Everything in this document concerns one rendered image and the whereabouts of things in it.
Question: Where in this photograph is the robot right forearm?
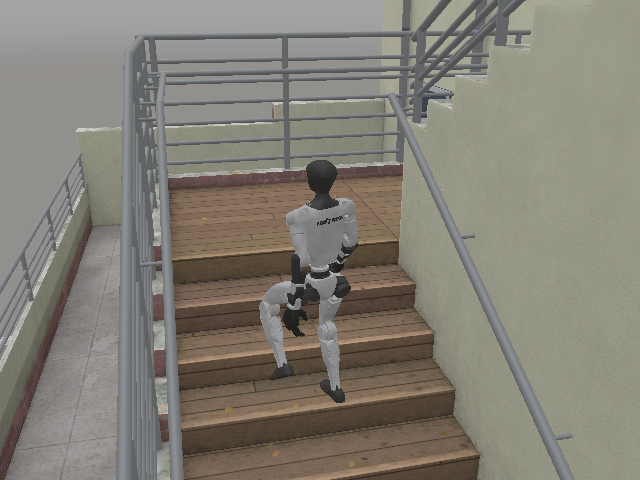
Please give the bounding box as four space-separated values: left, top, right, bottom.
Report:
336 237 359 264

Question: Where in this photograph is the robot right thigh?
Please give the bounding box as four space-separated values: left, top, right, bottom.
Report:
317 273 351 341

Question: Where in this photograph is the robot left hand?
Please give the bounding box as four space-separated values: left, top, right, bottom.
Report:
283 307 308 337

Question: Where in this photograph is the left robot upper arm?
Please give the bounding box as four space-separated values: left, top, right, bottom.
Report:
286 206 311 268

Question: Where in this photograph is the robot right hand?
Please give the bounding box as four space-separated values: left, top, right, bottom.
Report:
328 262 344 273

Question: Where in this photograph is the right robot upper arm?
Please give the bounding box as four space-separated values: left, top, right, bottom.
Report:
336 198 359 247

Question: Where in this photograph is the robot left forearm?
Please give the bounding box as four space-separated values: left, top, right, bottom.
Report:
287 254 307 310

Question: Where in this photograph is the left robot shin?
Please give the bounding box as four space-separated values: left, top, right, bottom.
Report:
259 301 287 368

